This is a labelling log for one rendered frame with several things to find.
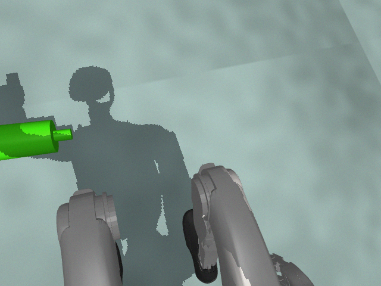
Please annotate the bottle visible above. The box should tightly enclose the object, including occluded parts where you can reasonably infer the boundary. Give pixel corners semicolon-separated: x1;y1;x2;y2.
0;120;73;160

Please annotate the right robot foot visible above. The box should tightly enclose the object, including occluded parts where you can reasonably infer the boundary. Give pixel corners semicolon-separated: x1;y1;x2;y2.
183;209;218;284

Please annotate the right robot hand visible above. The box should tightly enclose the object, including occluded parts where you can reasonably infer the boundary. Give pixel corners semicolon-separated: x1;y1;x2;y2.
270;253;314;286

